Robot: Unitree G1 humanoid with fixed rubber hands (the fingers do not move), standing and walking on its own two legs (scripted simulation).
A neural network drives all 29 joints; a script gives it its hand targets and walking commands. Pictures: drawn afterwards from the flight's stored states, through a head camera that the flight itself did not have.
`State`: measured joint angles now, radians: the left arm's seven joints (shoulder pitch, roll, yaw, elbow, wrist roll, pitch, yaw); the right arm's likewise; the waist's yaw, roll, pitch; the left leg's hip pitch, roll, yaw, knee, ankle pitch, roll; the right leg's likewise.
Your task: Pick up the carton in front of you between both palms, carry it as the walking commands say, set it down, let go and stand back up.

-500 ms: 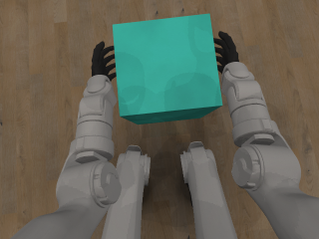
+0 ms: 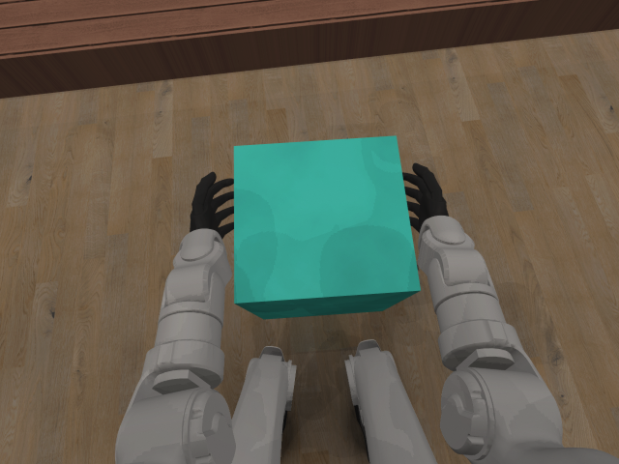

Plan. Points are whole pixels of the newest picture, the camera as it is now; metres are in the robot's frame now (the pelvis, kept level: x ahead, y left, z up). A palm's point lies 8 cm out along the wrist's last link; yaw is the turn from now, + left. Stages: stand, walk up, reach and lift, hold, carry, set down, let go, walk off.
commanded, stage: reach and lift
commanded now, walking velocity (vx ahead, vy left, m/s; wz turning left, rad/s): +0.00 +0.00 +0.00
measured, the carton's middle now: (319, 241) +0.42 -0.01 -0.12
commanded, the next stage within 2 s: hold in 1.82 s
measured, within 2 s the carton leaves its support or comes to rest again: neither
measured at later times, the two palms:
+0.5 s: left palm (151, 208) +0.38 +0.14 +0.11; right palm (482, 199) +0.37 -0.16 +0.11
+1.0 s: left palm (77, 186) +0.35 +0.15 +0.21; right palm (549, 178) +0.34 -0.15 +0.20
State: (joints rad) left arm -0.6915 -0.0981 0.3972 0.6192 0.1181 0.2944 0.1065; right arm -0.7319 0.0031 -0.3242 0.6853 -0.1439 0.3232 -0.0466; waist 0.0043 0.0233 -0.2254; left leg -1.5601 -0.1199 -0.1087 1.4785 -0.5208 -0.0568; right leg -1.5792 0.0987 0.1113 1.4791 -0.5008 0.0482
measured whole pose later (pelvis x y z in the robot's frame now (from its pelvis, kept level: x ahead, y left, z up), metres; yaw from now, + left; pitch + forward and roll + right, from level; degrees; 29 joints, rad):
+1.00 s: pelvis +0.06 +0.00 +0.18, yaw -1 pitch -3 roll +0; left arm -0.30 -0.16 0.30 0.42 0.29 0.59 0.00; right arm -0.29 0.16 -0.29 0.41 -0.29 0.62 -0.01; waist 0.00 0.00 -0.04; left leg -0.18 -0.05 -0.15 0.48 -0.24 -0.01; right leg -0.19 0.05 0.15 0.47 -0.22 0.02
